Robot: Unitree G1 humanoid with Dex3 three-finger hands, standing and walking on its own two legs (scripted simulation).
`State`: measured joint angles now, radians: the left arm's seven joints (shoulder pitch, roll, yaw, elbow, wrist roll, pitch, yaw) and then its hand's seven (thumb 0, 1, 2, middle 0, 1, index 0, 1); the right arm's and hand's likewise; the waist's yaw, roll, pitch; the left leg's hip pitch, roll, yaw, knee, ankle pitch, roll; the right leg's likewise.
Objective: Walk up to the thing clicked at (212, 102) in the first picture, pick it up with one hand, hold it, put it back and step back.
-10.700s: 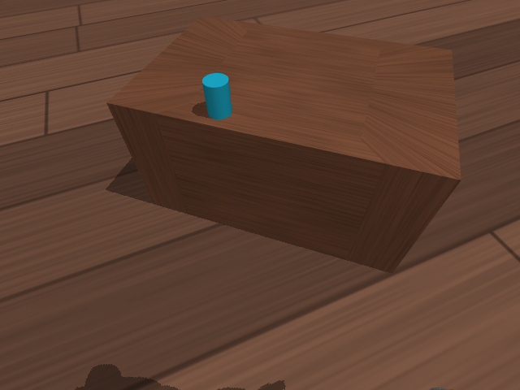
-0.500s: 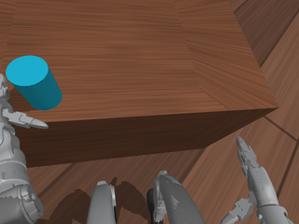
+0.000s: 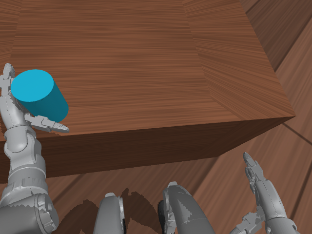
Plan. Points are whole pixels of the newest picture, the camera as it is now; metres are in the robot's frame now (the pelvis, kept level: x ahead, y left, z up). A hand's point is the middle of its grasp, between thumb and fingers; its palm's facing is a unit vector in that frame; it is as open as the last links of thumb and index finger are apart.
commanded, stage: close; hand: left
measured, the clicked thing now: (43, 99) +0.45 +0.24 +0.01
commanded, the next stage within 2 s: settle in 0.60 s
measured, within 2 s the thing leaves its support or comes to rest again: leaves its support in 0.92 s
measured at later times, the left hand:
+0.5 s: hand (39, 92) +0.46 +0.25 +0.01, palm faces +0.28 -0.96 +0.00, open 12.4 cm
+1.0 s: hand (41, 89) +0.46 +0.23 +0.03, palm faces +0.27 -0.96 -0.02, open 11.3 cm
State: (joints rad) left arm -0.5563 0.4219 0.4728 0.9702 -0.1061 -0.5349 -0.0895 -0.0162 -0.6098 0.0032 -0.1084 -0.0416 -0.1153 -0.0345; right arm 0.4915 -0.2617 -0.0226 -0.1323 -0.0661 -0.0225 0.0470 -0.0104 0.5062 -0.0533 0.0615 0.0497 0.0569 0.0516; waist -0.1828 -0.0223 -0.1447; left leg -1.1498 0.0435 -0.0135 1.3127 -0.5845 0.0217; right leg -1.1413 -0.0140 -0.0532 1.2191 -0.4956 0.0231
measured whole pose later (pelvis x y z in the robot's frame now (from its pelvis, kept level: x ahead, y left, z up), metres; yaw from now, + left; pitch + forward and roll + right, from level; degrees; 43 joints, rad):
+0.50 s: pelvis -0.02 -0.01 +0.00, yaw +0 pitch +24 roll -3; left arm -0.71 0.53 0.51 1.13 -0.08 -0.55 -0.08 -0.01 -0.50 0.34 -0.79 -0.62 -0.81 -0.60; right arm 0.46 -0.28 0.00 -0.19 -0.07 -0.01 0.04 -0.01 0.49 -0.05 0.06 0.05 0.06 0.05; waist -0.23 -0.04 -0.11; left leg -1.16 0.04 -0.02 1.30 -0.55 0.01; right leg -1.16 -0.01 -0.06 1.21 -0.47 0.01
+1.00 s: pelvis +0.00 +0.00 +0.02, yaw +0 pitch +22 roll -4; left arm -0.61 0.44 0.45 0.97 -0.07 -0.47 -0.03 -0.01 -0.51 1.00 -0.64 -0.99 -0.65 -0.97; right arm 0.46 -0.26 -0.02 -0.12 -0.07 0.02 0.04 -0.01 0.52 -0.06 0.06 0.05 0.06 0.05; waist -0.19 -0.03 -0.13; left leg -1.07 0.04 -0.01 1.24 -0.56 0.02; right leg -1.06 -0.01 -0.05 1.15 -0.47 0.02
